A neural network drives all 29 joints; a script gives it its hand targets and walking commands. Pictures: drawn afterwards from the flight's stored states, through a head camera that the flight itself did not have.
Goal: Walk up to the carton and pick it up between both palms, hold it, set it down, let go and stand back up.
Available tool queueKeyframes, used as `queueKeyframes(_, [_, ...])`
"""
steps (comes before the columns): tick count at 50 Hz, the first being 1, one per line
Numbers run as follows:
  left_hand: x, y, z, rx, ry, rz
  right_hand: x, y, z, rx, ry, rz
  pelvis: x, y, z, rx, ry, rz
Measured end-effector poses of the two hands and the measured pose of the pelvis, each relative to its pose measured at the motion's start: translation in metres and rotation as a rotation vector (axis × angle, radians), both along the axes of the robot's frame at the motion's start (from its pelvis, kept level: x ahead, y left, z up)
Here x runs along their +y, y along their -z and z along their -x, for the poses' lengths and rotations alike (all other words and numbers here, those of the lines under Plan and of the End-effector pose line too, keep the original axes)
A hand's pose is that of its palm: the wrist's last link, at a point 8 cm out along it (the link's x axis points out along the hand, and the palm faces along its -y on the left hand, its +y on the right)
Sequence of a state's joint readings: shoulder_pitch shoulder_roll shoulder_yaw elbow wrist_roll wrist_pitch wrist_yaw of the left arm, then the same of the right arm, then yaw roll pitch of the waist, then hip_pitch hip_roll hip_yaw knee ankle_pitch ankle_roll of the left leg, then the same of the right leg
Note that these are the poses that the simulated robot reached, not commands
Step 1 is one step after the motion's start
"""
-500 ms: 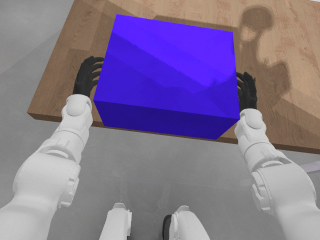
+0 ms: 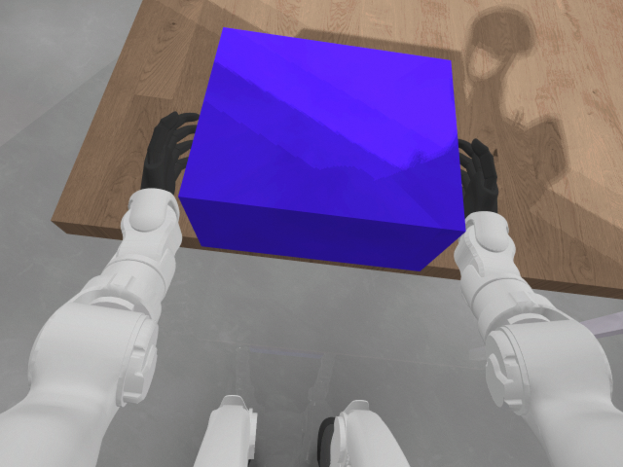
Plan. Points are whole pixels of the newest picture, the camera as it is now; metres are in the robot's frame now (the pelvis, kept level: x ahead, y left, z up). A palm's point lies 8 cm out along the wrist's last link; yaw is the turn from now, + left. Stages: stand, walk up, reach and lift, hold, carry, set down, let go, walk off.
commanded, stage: reach and lift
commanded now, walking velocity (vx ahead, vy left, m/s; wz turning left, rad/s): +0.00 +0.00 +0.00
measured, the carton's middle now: (325, 154) +0.54 +0.00 -0.01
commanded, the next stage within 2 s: none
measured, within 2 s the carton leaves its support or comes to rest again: leaves its support in 1.82 s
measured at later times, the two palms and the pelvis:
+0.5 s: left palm (161, 181) +0.46 +0.21 +0.01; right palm (478, 205) +0.46 -0.20 +0.01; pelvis +0.01 +0.00 +0.02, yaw +0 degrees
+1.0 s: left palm (161, 182) +0.46 +0.21 +0.01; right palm (478, 207) +0.46 -0.20 +0.01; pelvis +0.02 +0.00 +0.03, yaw +0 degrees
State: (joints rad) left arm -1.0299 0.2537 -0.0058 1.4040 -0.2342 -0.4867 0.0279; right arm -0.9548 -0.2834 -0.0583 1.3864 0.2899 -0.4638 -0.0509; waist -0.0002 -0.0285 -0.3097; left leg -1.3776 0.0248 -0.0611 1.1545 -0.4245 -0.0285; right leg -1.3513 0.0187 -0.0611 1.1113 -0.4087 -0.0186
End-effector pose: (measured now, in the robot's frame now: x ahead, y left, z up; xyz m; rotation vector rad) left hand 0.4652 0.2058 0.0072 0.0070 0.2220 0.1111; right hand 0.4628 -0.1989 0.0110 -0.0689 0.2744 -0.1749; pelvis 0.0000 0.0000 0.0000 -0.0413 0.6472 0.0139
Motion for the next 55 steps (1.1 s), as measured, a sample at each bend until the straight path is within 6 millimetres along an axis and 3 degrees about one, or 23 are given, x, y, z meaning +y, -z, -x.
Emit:
queueKeyframes(29, [0.000,-0.001,0.004,-0.055,-0.002,-0.008,0.001,-0.002,0.004,-0.069,-0.015,0.056,0.002,-0.025,-0.013,0.047,-0.004,0.003])
queueKeyframes(55, [0.000,-0.002,0.006,-0.072,-0.001,-0.015,0.001,-0.003,0.007,-0.095,-0.015,0.064,0.001,-0.032,-0.017,0.062,-0.005,0.001])
